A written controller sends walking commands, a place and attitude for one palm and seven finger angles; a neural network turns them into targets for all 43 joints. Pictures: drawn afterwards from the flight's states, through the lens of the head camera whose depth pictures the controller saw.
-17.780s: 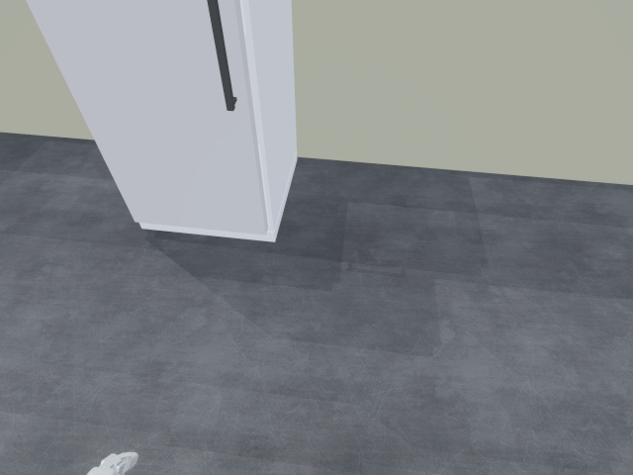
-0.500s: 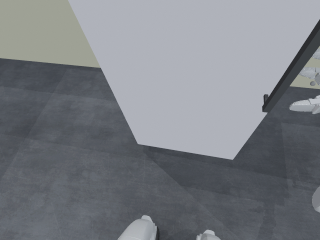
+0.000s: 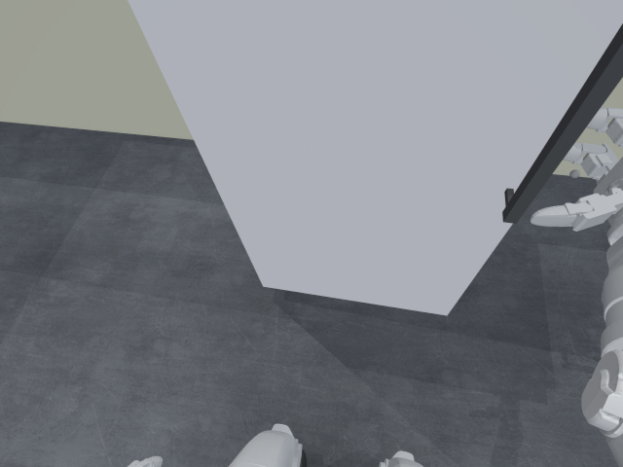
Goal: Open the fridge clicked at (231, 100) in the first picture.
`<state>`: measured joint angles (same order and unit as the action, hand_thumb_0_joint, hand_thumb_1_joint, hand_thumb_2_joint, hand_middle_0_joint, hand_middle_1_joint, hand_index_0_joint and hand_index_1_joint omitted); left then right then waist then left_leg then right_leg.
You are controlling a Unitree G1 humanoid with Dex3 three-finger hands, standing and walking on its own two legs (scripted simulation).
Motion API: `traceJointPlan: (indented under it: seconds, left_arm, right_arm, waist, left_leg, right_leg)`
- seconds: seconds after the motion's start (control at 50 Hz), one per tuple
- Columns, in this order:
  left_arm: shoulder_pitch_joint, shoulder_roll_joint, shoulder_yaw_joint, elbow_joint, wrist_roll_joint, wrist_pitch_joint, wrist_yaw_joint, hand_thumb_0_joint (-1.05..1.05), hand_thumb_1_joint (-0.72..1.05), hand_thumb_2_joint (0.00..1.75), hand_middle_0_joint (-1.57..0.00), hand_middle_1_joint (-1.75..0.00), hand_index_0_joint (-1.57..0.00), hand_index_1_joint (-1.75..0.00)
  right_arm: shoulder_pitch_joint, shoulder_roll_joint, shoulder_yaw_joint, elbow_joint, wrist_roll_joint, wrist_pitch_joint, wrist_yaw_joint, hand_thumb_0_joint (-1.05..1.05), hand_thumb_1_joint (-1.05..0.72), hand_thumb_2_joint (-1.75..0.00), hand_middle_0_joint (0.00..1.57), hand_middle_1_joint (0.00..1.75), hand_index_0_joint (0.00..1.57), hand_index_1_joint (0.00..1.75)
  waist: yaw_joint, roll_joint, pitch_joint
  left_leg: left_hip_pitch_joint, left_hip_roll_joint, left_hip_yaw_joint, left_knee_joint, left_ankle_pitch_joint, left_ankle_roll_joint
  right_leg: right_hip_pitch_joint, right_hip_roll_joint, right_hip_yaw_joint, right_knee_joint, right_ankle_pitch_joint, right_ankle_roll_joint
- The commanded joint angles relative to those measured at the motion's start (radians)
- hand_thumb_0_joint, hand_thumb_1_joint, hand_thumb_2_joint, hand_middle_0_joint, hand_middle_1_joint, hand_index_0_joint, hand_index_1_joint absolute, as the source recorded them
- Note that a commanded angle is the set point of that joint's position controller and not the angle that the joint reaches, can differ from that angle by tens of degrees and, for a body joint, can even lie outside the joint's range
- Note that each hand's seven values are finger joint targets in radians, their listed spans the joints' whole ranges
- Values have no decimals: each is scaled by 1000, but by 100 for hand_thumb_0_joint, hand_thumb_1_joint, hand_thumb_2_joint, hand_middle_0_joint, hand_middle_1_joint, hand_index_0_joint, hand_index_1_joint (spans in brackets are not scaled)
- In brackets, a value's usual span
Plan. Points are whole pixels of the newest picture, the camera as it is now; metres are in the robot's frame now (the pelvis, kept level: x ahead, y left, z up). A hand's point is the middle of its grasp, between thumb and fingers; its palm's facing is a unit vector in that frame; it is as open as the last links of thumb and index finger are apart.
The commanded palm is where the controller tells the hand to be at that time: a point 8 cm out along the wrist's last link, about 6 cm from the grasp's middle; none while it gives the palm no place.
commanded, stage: slide the fingers in behind the handle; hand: right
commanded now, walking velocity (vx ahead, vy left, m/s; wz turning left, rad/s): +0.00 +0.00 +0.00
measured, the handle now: (573, 108) +0.53 -0.21 +0.15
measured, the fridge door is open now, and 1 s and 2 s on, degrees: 0 0 0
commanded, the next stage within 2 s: move the hooked fingers beside the handle in 0.48 s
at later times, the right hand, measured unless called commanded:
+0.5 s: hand (566, 171) +0.48 -0.22 +0.10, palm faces +0.04 +1.00 +0.00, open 13.8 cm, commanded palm +0.46 -0.25 +0.09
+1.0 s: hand (562, 172) +0.48 -0.22 +0.09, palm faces +0.02 +1.00 -0.01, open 13.8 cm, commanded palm +0.46 -0.26 +0.09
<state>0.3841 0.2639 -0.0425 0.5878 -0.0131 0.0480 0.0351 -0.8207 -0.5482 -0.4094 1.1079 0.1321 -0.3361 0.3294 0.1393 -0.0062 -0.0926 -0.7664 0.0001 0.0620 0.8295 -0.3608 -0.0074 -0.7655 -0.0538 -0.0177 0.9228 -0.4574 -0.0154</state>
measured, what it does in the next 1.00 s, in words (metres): stands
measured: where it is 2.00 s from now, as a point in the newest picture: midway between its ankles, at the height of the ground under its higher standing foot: outside the picture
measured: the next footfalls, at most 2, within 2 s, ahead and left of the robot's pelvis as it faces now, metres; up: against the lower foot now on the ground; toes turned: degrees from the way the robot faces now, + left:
none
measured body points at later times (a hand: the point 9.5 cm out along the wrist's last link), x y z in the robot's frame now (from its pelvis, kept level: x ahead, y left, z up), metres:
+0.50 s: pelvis -0.01 +0.00 +0.00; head +0.10 -0.02 +0.43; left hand +0.02 +0.27 -0.11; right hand +0.47 -0.27 +0.10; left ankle +0.02 +0.13 -0.69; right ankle -0.01 -0.10 -0.69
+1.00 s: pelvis +0.00 +0.00 +0.00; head +0.10 -0.02 +0.44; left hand +0.02 +0.27 -0.11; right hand +0.47 -0.27 +0.10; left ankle +0.02 +0.13 -0.69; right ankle -0.01 -0.10 -0.69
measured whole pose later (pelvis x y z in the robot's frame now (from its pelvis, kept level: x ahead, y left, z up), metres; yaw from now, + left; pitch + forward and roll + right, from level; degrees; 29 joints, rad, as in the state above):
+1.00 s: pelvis +0.00 +0.00 +0.00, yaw -1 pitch +18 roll +3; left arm 0.40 0.26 -0.04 0.61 -0.01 0.03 0.03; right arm -0.86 -0.53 -0.36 1.14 0.13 -0.34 0.30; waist 0.14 -0.01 -0.10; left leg -0.78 0.01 0.07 0.84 -0.36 0.00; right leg -0.79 -0.05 -0.01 0.93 -0.45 -0.01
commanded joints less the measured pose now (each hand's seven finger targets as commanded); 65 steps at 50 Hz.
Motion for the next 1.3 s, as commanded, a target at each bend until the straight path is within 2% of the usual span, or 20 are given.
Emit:
traceJointPlan:
  seconds: [0.0, 0.1, 0.18, 0.2, 0.22, 0.26, 0.34, 0.38, 0.44, 0.58, 0.62, 0.68, 0.84, 0.92, 1.0, 1.02, 1.12, 1.16, 1.26, 1.28]
  left_arm:
    - [140, 180, 65, -44, 2, -16, 17, 0, 90, 90, -20, -30, -20, -30]
    - [145, 184, 64, -45, 3, -18, 21, 0, 90, 90, -20, -30, -20, -30]
    - [146, 176, 68, -41, 3, -20, 13, 0, 90, 90, -20, -30, -20, -30]
    - [151, 175, 69, -40, 5, -23, 12, 0, 90, 90, -20, -30, -20, -30]
    - [151, 179, 70, -35, 4, -21, 13, 0, 90, 90, -20, -30, -20, -30]
    - [149, 181, 67, -31, 1, -20, 15, 0, 90, 90, -20, -30, -20, -30]
    - [152, 180, 68, -30, 3, -25, 16, 0, 90, 90, -20, -30, -20, -30]
    - [151, 177, 67, -28, 4, -27, 13, 0, 90, 90, -20, -30, -20, -30]
    - [160, 182, 70, -18, 7, -31, 12, 0, 90, 90, -20, -30, -20, -30]
    - [159, 179, 69, -8, 7, -38, 8, 0, 90, 90, -20, -30, -20, -30]
    - [165, 184, 70, -8, 7, -38, 9, 0, 90, 90, -20, -30, -20, -30]
    - [164, 179, 69, -9, 10, -40, 5, 0, 90, 90, -20, -30, -20, -30]
    - [164, 182, 68, -16, 7, -33, 6, 0, 90, 90, -20, -30, -20, -30]
    - [155, 179, 68, -27, 7, -29, 4, 0, 90, 90, -20, -30, -20, -30]
    - [152, 182, 68, -39, 6, -26, 9, 0, 90, 90, -20, -30, -20, -30]
    - [149, 183, 66, -42, 3, -24, 12, 0, 90, 90, -20, -30, -20, -30]
    - [143, 174, 68, -51, 2, -19, 10, 0, 90, 90, -20, -30, -20, -30]
    - [142, 176, 67, -52, 1, -16, 10, 0, 90, 90, -20, -30, -20, -30]
    - [127, 174, 69, -65, -4, -14, 15, 0, 90, 90, -20, -30, -20, -30]
    - [132, 177, 69, -62, -4, -13, 17, 0, 90, 90, -20, -30, -20, -30]
  right_arm:
    - [-469, -223, -3, -194, 27, -61, 7, 0, 50, -30, 30, 120, 30, 120]
    - [-455, -288, -47, -189, 18, -60, 3, 0, 50, -30, 30, 120, 30, 120]
    - [-462, -219, 6, -216, 14, -66, 1, 0, 50, -30, 30, 120, 30, 120]
    - [-478, -200, 16, -228, 21, -70, 0, 0, 50, -30, 30, 120, 30, 120]
    - [-455, -226, -9, -195, 22, -64, -2, 0, 50, -30, 30, 120, 30, 120]
    - [-479, -215, 2, -157, 26, -49, -2, 0, 50, -30, 30, 120, 30, 120]
    - [-506, -217, 14, -173, 6, -53, -12, 0, 50, -30, 30, 120, 30, 120]
    - [-514, -175, 49, -172, 4, -53, -15, 0, 50, -30, 30, 120, 30, 120]
    - [-538, -186, 40, -176, 3, -60, -25, 0, 50, -30, 30, 120, 30, 120]
    - [-580, -109, 103, -151, 0, -50, -28, 0, 50, -30, 30, 120, 30, 120]
    - [-575, -154, 68, -152, -4, -55, -35, 0, 50, -30, 30, 120, 30, 120]
    - [-556, -114, 92, -153, -5, -54, -34, 0, 50, -30, 30, 120, 30, 120]
    - [-521, -176, 42, -156, -4, -61, -32, 0, 50, -30, 30, 120, 30, 120]
    - [-498, -183, 31, -195, 3, -68, -26, 0, 50, -30, 30, 120, 30, 120]
    - [-462, -225, -12, -190, 15, -67, -23, 0, 50, -30, 30, 120, 30, 120]
    - [-466, -256, -31, -199, 14, -71, -24, 0, 50, -30, 30, 120, 30, 120]
    - [-415, -249, -29, -244, 8, -81, -24, 0, 50, -30, 30, 120, 30, 120]
    - [-390, -247, -32, -214, 15, -72, -19, 0, 50, -30, 30, 120, 30, 120]
    - [-343, -249, -41, -242, 31, -69, -2, 0, 50, -30, 30, 120, 30, 120]
    - [-347, -268, -55, -237, 33, -67, -1, 0, 50, -30, 30, 120, 30, 120]
  waist:
    - [24, -108, -380]
    - [3, -110, -414]
    - [8, -163, -430]
    - [22, -142, -433]
    - [13, -119, -429]
    - [31, -86, -369]
    - [29, -128, -387]
    - [36, -146, -376]
    - [40, -120, -394]
    - [64, -140, -367]
    - [53, -135, -390]
    - [49, -149, -390]
    - [32, -113, -398]
    - [18, -148, -416]
    - [9, -92, -402]
    - [1, -94, -416]
    - [-12, -153, -446]
    - [-10, -108, -406]
    - [-21, -109, -422]
    - [-18, -68, -407]
  left_leg:
    - [196, -42, -20, -58, 316, 26]
    - [242, -36, -32, -53, 334, 27]
    - [196, -38, -24, -54, 321, 27]
    - [195, -41, -22, -53, 336, 27]
    - [206, -41, -25, -55, 332, 25]
    - [203, -39, -25, -65, 296, 22]
    - [181, -36, -27, -64, 281, 25]
    - [150, -36, -24, -65, 252, 25]
    - [146, -37, -20, -61, 246, 26]
    - [95, -38, -17, -67, 208, 26]
    - [100, -38, -17, -61, 211, 29]
    - [91, -37, -10, -59, 215, 31]
    - [137, -38, -11, -53, 248, 30]
    - [144, -39, -13, -50, 277, 31]
    - [195, -41, -17, -53, 290, 30]
    - [214, -39, -21, -51, 299, 29]
    - [215, -39, -21, -44, 342, 28]
    - [229, -40, -20, -51, 336, 27]
    - [279, -38, -32, -59, 375, 24]
    - [293, -37, -31, -60, 377, 23]
  right_leg:
    - [249, 26, 47, -108, 405, -9]
    - [214, 32, 41, -105, 393, -12]
    - [273, 29, 46, -105, 416, -5]
    - [281, 28, 46, -99, 438, -10]
    - [260, 27, 46, -100, 419, -8]
    - [206, 30, 43, -111, 350, -12]
    - [229, 32, 47, -111, 349, -12]
    - [239, 31, 48, -110, 332, -9]
    - [250, 27, 61, -109, 335, -8]
    - [256, 29, 64, -108, 303, -7]
    - [263, 29, 69, -105, 316, -7]
    - [283, 29, 72, -107, 339, -3]
    - [261, 29, 69, -110, 361, -5]
    - [284, 28, 62, -106, 402, -2]
    - [241, 30, 54, -111, 382, -10]
    - [234, 30, 53, -116, 383, -7]
    - [279, 28, 46, -110, 452, -3]
    - [246, 27, 43, -117, 424, -6]
    - [238, 32, 25, -122, 427, -10]
    - [216, 31, 27, -125, 414, -13]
